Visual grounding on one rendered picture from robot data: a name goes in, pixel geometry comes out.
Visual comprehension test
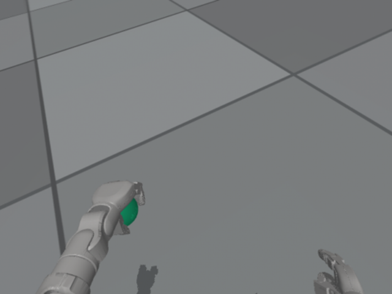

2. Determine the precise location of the left robot hand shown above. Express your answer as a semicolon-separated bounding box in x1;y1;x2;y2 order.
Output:
92;181;145;235

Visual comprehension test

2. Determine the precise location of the ball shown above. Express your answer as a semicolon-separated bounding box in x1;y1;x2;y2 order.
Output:
121;198;138;226

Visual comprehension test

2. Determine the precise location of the left robot arm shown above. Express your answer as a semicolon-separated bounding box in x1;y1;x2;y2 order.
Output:
36;202;120;294

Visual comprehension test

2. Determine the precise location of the right robot hand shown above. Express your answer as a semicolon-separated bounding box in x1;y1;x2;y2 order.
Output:
314;249;364;294

